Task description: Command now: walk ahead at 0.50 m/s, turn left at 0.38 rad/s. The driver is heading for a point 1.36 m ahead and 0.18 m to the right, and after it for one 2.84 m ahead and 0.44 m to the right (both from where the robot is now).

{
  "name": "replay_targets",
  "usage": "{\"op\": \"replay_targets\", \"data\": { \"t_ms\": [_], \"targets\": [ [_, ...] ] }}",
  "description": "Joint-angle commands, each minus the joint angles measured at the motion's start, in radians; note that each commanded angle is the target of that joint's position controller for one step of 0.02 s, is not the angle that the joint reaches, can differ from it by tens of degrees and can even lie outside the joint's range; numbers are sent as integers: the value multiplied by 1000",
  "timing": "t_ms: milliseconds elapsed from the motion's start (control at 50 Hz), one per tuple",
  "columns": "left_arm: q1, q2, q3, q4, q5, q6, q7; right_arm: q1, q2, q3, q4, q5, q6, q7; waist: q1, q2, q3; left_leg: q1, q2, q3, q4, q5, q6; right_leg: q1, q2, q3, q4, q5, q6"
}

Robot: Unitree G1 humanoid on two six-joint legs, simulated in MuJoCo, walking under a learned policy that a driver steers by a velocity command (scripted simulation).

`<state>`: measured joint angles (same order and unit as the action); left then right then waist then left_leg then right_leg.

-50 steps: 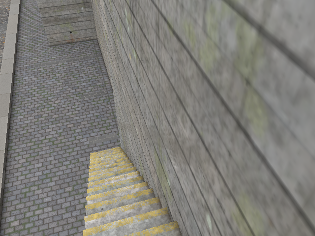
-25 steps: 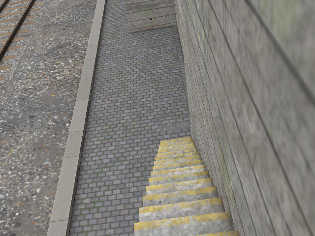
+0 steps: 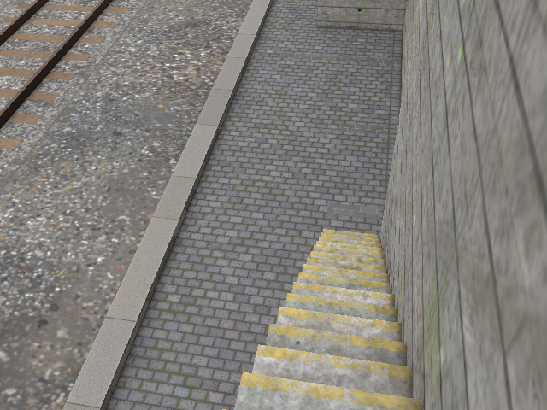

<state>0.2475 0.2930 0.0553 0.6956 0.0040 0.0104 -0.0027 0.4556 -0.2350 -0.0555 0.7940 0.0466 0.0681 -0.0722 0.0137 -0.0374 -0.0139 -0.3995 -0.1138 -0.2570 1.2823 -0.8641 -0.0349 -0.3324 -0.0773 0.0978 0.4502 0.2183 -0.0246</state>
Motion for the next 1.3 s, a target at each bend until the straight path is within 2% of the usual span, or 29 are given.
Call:
{"op": "replay_targets", "data": {
  "t_ms": [20,60,80,120,220,300,380,440,460,500,560,640,700,780,860,920,940,960,980,1020,1040,1100,1140,1180,1200,1220,1260,1280,1300],
  "targets": [
    [564,109,37,165,3,-12,17,-96,39,16,-10,44,-44,46,238,46,-6,-356,-53,19,493,99,9,521,-135,44,-62,87,-6],
    [544,133,-1,252,-46,-9,-11,145,108,-5,19,51,-57,70,5,-429,61,-626,-48,65,843,-37,0,465,-114,98,278,324,152],
    [482,258,26,260,-78,-7,-14,192,117,10,-14,69,-76,64,-66,-579,21,-698,15,62,908,42,-10,389,-283,460,127,-23,-1],
    [371,151,8,266,-72,-26,-5,-149,5,2,-120,56,-61,30,-2,-213,239,-798,84,65,830,205,49,141,-292,666,-162,-744,-88],
    [200,-59,-81,253,-51,-43,85,-86,67,25,-152,0,-11,49,-88,-106,265,-611,164,12,262,857,11,-204,-159,331,52,-729,-120],
    [181,94,-41,201,-44,-54,69,-153,69,34,-155,4,-14,69,-49,-85,241,-173,155,189,123,967,-92,-360,-150,205,12,-509,-186],
    [308,55,4,231,-46,-44,41,-238,48,39,-190,-33,-62,55,45,-25,216,-174,161,258,-172,753,-29,-27,-148,142,119,-155,-230],
    [78,73,24,186,-15,-56,40,269,-60,-18,-37,-42,-78,67,-259,1,9,487,102,235,-445,800,166,-293,23,5,894,249,-155],
    [182,-2,11,205,-48,-76,46,302,-93,-22,-3,-29,-82,92,-194,298,-14,455,285,-187,-671,912,359,-493,242,67,1264,-706,-97],
    [147,-58,8,170,-122,-99,56,310,-43,2,57,-44,-108,121,-85,230,60,362,438,-434,-786,977,450,-697,242,293,1186,-876,-111],
    [110,-55,9,153,-50,-32,51,-26,29,22,10,-67,-104,112,66,105,59,36,414,-285,-670,746,323,-543,78,185,1011,-583,-60],
    [-11,-48,18,92,-3,-25,-25,-4,-28,16,51,-58,-143,15,74,71,76,-302,230,22,-606,301,229,-259,120,73,517,187,-64],
    [-24,-34,21,69,-17,-27,-51,-36,-90,5,55,-59,-139,11,73,135,43,-353,225,128,-559,335,192,3,123,-16,372,339,-58],
    [-148,37,48,42,-38,-7,-52,191,-29,-1,141,-40,-141,39,-83,170,95,249,313,2,-270,436,204,-479,45,125,290,158,-36],
    [142,113,87,182,-67,-3,-60,46,-34,-8,130,-48,-130,56,34,182,87,62,327,39,39,574,144,-166,7,72,258,110,-58],
    [587,72,69,395,-8,-20,-39,-189,-98,-38,73,-14,-157,15,252,60,122,-286,119,324,807,540,-49,282,-2,75,-88,224,-100],
    [521,263,125,494,-43,-11,-40,-64,90,2,-9,-38,-170,18,47,-505,176,-703,54,377,742,78,-18,358,-54,412,-46,-342,-108],
    [600,180,100,516,-64,-14,-27,-224,36,5,-54,-1,-193,-9,148,-480,227,-947,145,205,551,100,65,409,-61,498,106,-626,-87],
    [583,11,41,479,-18,-24,-11,-245,-100,-28,-20,19,-221,7,149,-230,221,-930,128,151,369,278,81,366,-13,432,194,-724,-43],
    [177,-42,-3,313,-1,-10,69,-221,-119,-44,5,5,-222,27,-35,2,172,-442,57,372,-290,729,6,-107,48,265,263,-850,-50],
    [78,-3,18,297,42,-8,114,-75,-93,-60,76,-5,-221,53,-129,-144,33,-70,67,297,-65,965,0,-408,-23,426,336,-622,-110],
    [33,-50,-12,222,-29,-15,177,-59,-56,-30,60,-33,-206,107,-144,63,-20,290,53,310,-486,1527,-22,-596,144,123,584,-798,25],
    [22,-58,-13,242,-65,-8,199,-136,20,-2,-9,-25,-175,107,-138,-20,63,467,156,187,-832,1571,29,-635,173,95,745,-799,12],
    [-63,-24,9,226,-58,2,140,465,-43,-17,182,-39,-149,120,-433,125,4,718,286,87,-680,1234,170,-823,299,87,1587,-902,8],
    [17,-115,-14,217,-51,-10,110,516,-10,13,222,-43,-148,121,-376,242,28,662,300,131,-637,1308,164,-895,346,93,1943,-991,-3],
    [354,-187,-34,162,-69,-22,74,333,-151,-6,242,-64,-164,135,-44,491,-3,645,450,-173,-573,1335,245,-1051,231,274,1723,-830,-57],
    [258,-89,-26,140,-12,-35,80,67,-63,-1,184,-51,-177,110,61,153,175,210,358,-6,-623,1329,126,-964,206,164,1289,-540,-44],
    [203,-73,-20,111,-4,-35,84,-186,-143,-2,116,-144,-177,88,130,122,127,-86,460,-220,-742,1015,229,-747,136,155,1008,-463,-9],
    [177,-44,-20,141,-17,-33,84,-214,-137,8,109,-164,-175,53,121,25,127,-227,512,-299,-733,1198,290,-571,88,177,952,-343,45]
  ]
}}
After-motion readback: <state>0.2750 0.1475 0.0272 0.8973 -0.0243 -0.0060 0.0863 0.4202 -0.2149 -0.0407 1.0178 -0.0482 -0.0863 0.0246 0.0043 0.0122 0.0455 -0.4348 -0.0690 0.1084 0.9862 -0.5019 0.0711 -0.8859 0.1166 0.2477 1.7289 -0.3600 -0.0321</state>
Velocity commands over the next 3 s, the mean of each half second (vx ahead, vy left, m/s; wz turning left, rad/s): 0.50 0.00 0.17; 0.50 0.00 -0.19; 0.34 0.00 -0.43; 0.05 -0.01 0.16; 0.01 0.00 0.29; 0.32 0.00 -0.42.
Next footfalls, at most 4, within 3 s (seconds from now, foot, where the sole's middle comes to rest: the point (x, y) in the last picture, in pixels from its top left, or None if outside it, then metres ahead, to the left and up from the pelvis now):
0.02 right None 0.08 -0.13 -0.85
0.42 left None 0.21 0.17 -0.85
0.92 right None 0.45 -0.13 -1.06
1.18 left None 0.65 0.04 -1.26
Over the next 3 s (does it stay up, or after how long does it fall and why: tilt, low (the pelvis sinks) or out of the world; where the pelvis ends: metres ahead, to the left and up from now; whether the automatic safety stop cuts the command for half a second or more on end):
stays up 0.87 -0.06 -0.71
